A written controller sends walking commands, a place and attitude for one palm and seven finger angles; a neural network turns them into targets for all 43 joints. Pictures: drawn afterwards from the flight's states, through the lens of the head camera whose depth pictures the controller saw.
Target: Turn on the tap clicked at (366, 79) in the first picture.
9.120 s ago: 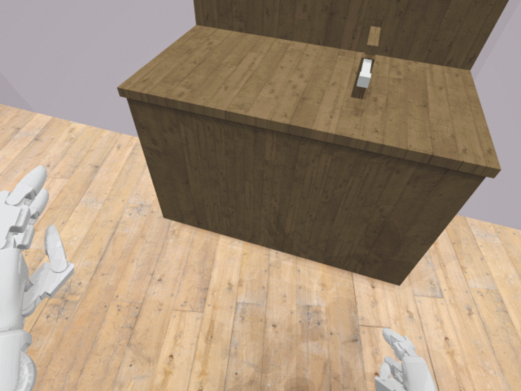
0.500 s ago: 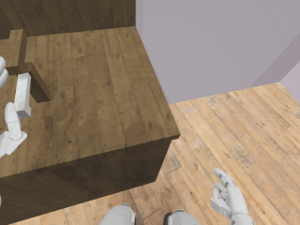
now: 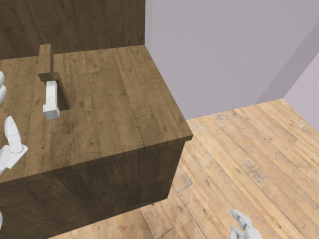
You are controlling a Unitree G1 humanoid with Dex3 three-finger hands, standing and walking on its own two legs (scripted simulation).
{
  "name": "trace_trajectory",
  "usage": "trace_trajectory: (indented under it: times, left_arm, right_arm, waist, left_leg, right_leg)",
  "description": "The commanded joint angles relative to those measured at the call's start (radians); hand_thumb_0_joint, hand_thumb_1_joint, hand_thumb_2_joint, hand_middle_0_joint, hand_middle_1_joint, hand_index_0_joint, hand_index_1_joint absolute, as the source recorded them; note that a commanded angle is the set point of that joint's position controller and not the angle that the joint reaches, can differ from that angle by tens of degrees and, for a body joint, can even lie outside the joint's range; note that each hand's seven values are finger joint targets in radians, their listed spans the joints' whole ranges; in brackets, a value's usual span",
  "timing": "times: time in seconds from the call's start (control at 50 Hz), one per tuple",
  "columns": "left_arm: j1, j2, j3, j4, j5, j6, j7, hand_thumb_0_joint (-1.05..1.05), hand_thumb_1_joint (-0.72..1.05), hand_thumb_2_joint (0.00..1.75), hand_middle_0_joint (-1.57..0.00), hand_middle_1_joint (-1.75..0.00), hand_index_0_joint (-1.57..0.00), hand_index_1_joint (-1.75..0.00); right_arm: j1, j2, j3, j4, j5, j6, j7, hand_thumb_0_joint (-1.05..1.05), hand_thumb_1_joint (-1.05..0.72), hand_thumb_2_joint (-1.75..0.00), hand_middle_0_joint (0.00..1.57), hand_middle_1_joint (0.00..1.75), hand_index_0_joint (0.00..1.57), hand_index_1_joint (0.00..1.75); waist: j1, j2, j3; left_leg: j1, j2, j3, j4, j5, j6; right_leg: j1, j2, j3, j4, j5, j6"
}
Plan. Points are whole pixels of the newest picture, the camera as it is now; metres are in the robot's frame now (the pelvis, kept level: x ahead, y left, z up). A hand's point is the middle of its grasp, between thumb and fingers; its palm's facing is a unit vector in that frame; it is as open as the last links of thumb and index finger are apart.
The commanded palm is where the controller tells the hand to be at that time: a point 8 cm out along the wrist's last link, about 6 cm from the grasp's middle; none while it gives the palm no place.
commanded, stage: come to a stop and stand still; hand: left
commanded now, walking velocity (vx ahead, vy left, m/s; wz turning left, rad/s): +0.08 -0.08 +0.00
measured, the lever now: (51, 111) +0.37 +0.30 +0.10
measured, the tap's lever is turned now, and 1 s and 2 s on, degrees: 0 0 0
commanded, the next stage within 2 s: look again from close up in 0.90 s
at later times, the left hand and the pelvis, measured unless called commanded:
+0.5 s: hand (9, 153) +0.20 +0.27 +0.19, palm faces +0.41 -0.82 -0.40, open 7.4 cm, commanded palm +0.14 +0.29 +0.19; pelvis -0.02 +0.01 +0.01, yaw +0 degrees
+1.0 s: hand (31, 140) +0.24 +0.26 +0.17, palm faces +0.39 -0.82 -0.42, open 7.4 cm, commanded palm +0.17 +0.28 +0.19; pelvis +0.01 +0.00 +0.01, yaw -1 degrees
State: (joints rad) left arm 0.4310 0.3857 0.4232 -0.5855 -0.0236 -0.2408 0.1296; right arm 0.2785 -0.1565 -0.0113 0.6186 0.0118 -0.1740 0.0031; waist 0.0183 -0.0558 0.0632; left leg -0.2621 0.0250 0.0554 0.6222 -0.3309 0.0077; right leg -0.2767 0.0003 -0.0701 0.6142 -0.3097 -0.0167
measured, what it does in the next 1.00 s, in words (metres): stands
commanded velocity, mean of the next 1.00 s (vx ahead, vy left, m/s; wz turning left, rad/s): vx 0.03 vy -0.01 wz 0.00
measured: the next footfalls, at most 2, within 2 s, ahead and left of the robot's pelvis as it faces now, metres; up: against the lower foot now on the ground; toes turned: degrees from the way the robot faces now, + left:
none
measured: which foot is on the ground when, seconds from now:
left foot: down 0.00-1.00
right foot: down 0.00-1.00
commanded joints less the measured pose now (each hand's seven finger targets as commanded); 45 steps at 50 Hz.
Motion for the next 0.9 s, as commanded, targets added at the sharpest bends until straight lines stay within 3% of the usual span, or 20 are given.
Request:
trace_trajectory:
  times: [0.0,0.02,0.04,0.06,0.14,0.2,0.3,0.36,0.44,0.46,0.48,0.5,0.52,0.54,0.6,0.7,0.74,0.76,0.78,0.88]
  left_arm:
    - [-0.096,0.167,0.080,-0.020,0.000,-0.028,-0.003,0.00,0.90,0.90,-0.20,-0.30,-0.20,-0.30]
    - [-0.108,0.161,0.080,0.024,-0.006,-0.027,-0.003,0.00,0.90,0.90,-0.20,-0.30,-0.20,-0.30]
    - [-0.065,0.107,0.035,0.071,-0.025,-0.004,-0.015,0.00,0.90,0.90,-0.20,-0.30,-0.20,-0.30]
    - [-0.033,0.120,0.045,0.042,-0.031,0.010,-0.017,0.00,0.90,0.90,-0.20,-0.30,-0.20,-0.30]
    - [-0.060,0.143,0.035,-0.072,-0.030,-0.001,-0.018,0.00,0.90,0.90,-0.20,-0.30,-0.20,-0.30]
    - [-0.141,0.170,0.039,-0.244,-0.006,-0.021,-0.007,0.00,0.90,0.90,-0.20,-0.30,-0.20,-0.30]
    - [-0.089,0.182,0.064,-0.231,-0.003,-0.027,0.006,0.00,0.90,0.90,-0.20,-0.30,-0.20,-0.30]
    - [-0.046,0.150,0.070,-0.095,-0.006,-0.020,0.003,0.00,0.90,0.90,-0.20,-0.30,-0.20,-0.30]
    - [-0.011,0.109,0.029,0.012,-0.017,-0.005,-0.007,0.00,0.90,0.90,-0.20,-0.30,-0.20,-0.30]
    - [-0.814,0.751,0.208,-0.178,-0.035,-0.110,0.011,0.00,0.90,0.90,-0.20,-0.30,-0.20,-0.30]
    - [-0.530,0.335,0.236,0.135,-0.008,-0.082,-0.011,0.00,0.90,0.90,-0.20,-0.30,-0.20,-0.30]
    - [-0.433,0.267,0.135,0.124,-0.022,-0.070,-0.012,0.00,0.90,0.90,-0.20,-0.30,-0.20,-0.30]
    - [-0.391,0.313,0.146,0.182,-0.021,-0.063,-0.004,0.00,0.90,0.90,-0.20,-0.30,-0.20,-0.30]
    - [-0.355,0.258,0.087,0.162,-0.029,-0.070,-0.018,0.00,0.90,0.90,-0.20,-0.30,-0.20,-0.30]
    - [-0.143,0.150,-0.006,0.100,-0.051,-0.077,-0.034,0.00,0.90,0.90,-0.20,-0.30,-0.20,-0.30]
    - [-0.045,0.205,0.071,0.000,-0.049,-0.081,-0.009,0.00,0.90,0.90,-0.20,-0.30,-0.20,-0.30]
    - [-0.076,0.239,0.116,-0.030,-0.045,-0.082,-0.003,0.00,0.90,0.90,-0.20,-0.30,-0.20,-0.30]
    - [-0.123,0.316,0.174,-0.072,-0.042,-0.080,0.005,0.00,0.90,0.90,-0.20,-0.30,-0.20,-0.30]
    - [-0.112,0.260,0.139,-0.043,-0.046,-0.078,0.001,0.00,0.90,0.90,-0.20,-0.30,-0.20,-0.30]
    - [-0.117,0.212,0.088,-0.092,-0.046,-0.055,0.002,0.00,0.90,0.90,-0.20,-0.30,-0.20,-0.30]
  right_arm:
    - [-0.097,-0.161,-0.050,-0.144,0.010,-0.028,-0.006,0.00,-0.90,-0.90,0.20,0.30,0.20,0.30]
    - [-0.090,-0.157,-0.045,-0.138,0.005,-0.024,-0.008,0.00,-0.90,-0.90,0.20,0.30,0.20,0.30]
    - [-0.080,-0.166,-0.062,-0.142,0.013,-0.014,-0.012,0.00,-0.90,-0.90,0.20,0.30,0.20,0.30]
    - [-0.108,-0.172,-0.063,-0.155,0.016,-0.003,-0.015,0.00,-0.90,-0.90,0.20,0.30,0.20,0.30]
    - [-0.132,-0.145,-0.018,-0.165,0.001,0.004,-0.032,0.00,-0.90,-0.90,0.20,0.30,0.20,0.30]
    - [-0.170,-0.154,-0.021,-0.188,-0.011,-0.005,-0.040,0.00,-0.90,-0.90,0.20,0.30,0.20,0.30]
    - [-0.125,-0.162,-0.042,-0.180,-0.006,-0.025,-0.025,0.00,-0.90,-0.90,0.20,0.30,0.20,0.30]
    - [-0.107,-0.159,-0.043,-0.159,-0.005,-0.013,-0.021,0.00,-0.90,-0.90,0.20,0.30,0.20,0.30]
    - [-0.108,-0.166,-0.044,-0.164,0.007,0.011,-0.022,0.00,-0.90,-0.90,0.20,0.30,0.20,0.30]
    - [0.013,-0.200,0.135,-0.262,0.036,0.021,-0.099,0.00,-0.90,-0.90,0.20,0.30,0.20,0.30]
    - [-0.096,-0.112,0.014,-0.203,0.026,-0.020,-0.072,0.00,-0.90,-0.90,0.20,0.30,0.20,0.30]
    - [-0.113,-0.156,0.012,-0.178,-0.003,-0.024,-0.042,0.00,-0.90,-0.90,0.20,0.30,0.20,0.30]
    - [-0.131,-0.204,0.000,-0.181,-0.011,-0.023,-0.031,0.00,-0.90,-0.90,0.20,0.30,0.20,0.30]
    - [-0.110,-0.191,-0.002,-0.185,-0.012,-0.029,-0.019,0.00,-0.90,-0.90,0.20,0.30,0.20,0.30]
    - [-0.103,-0.193,-0.010,-0.189,-0.002,-0.044,0.017,0.00,-0.90,-0.90,0.20,0.30,0.20,0.30]
    - [-0.149,-0.192,-0.011,-0.177,-0.006,-0.041,0.015,0.00,-0.90,-0.90,0.20,0.30,0.20,0.30]
    - [-0.162,-0.190,-0.011,-0.172,-0.012,-0.033,0.001,0.00,-0.90,-0.90,0.20,0.30,0.20,0.30]
    - [-0.178,-0.201,-0.011,-0.167,-0.014,-0.024,-0.006,0.00,-0.90,-0.90,0.20,0.30,0.20,0.30]
    - [-0.176,-0.183,-0.011,-0.166,-0.013,-0.020,-0.014,0.00,-0.90,-0.90,0.20,0.30,0.20,0.30]
    - [-0.167,-0.191,-0.017,-0.173,-0.002,-0.018,-0.017,0.00,-0.90,-0.90,0.20,0.30,0.20,0.30]
  waist:
    - [-0.038,-0.001,-0.097]
    - [-0.044,-0.039,-0.068]
    - [-0.036,-0.186,-0.065]
    - [-0.026,-0.160,-0.037]
    - [-0.032,0.012,-0.066]
    - [-0.016,0.332,-0.082]
    - [-0.016,0.245,-0.145]
    - [-0.027,0.205,-0.137]
    - [-0.026,0.119,-0.097]
    - [-0.066,0.302,-0.024]
    - [0.010,0.214,-0.092]
    - [-0.007,0.171,-0.053]
    - [0.014,0.157,-0.055]
    - [0.012,0.087,-0.093]
    - [0.031,0.034,-0.168]
    - [0.033,-0.006,-0.189]
    - [0.023,0.010,-0.196]
    - [0.021,0.047,-0.215]
    - [0.014,0.057,-0.210]
    - [0.016,0.148,-0.267]
  left_leg:
    - [-0.118,0.059,-0.085,0.000,-0.016,0.030]
    - [-0.107,0.011,-0.066,0.033,-0.086,0.017]
    - [-0.047,-0.030,-0.067,0.091,-0.058,0.006]
    - [-0.015,-0.020,-0.072,0.082,-0.029,0.009]
    - [0.056,0.007,-0.072,-0.216,-0.026,0.029]
    - [-0.050,0.194,-0.376,-0.428,-0.214,0.106]
    - [0.029,0.135,-0.224,-0.243,0.183,0.071]
    - [-0.016,0.100,-0.182,-0.235,0.140,0.034]
    - [-0.052,0.085,-0.174,-0.256,0.031,0.039]
    - [-0.085,0.038,-0.166,-0.313,0.006,0.041]
    - [-0.023,0.105,-0.162,-0.273,-0.040,0.025]
    - [-0.065,0.077,-0.148,-0.282,-0.019,0.020]
    - [-0.063,0.059,-0.122,-0.254,0.009,0.018]
    - [-0.061,0.032,-0.104,-0.207,0.043,0.015]
    - [-0.004,0.006,-0.074,-0.154,0.168,0.012]
    - [0.029,0.005,-0.072,-0.147,0.231,0.008]
    - [0.042,0.004,-0.079,-0.147,0.246,0.007]
    - [0.055,0.005,-0.083,-0.145,0.264,0.008]
    - [0.052,0.006,-0.083,-0.149,0.296,0.010]
    - [0.119,0.012,-0.081,-0.131,0.484,0.011]
  right_leg:
    - [0.146,-0.130,0.184,-0.279,0.144,-0.057]
    - [0.052,-0.192,0.254,-0.327,0.059,-0.091]
    - [-0.054,-0.223,0.352,-0.389,-0.158,-0.124]
    - [-0.114,-0.232,0.367,-0.414,-0.229,-0.147]
    - [-0.065,-0.104,0.155,-0.271,-0.263,-0.056]
    - [0.024,0.016,0.053,0.014,-0.108,-0.004]
    - [0.147,0.002,0.040,-0.199,0.074,-0.015]
    - [0.195,-0.011,0.044,-0.215,0.130,-0.025]
    - [0.143,-0.032,0.110,-0.208,0.103,-0.028]
    - [0.162,0.034,0.029,-0.128,-0.066,0.027]
    - [-0.028,-0.019,0.028,-0.113,-0.124,0.003]
    - [0.046,0.000,0.020,-0.143,-0.036,-0.001]
    - [0.060,-0.018,0.068,-0.182,0.043,-0.012]
    - [0.084,-0.045,0.117,-0.218,0.104,-0.020]
    - [0.134,-0.071,0.148,-0.216,0.246,-0.028]
    - [0.136,-0.083,0.162,-0.223,0.329,-0.020]
    - [0.133,-0.085,0.168,-0.225,0.337,-0.024]
    - [0.139,-0.080,0.174,-0.215,0.359,-0.026]
    - [0.155,-0.086,0.160,-0.210,0.399,-0.024]
    - [0.204,-0.081,0.138,-0.180,0.549,-0.018]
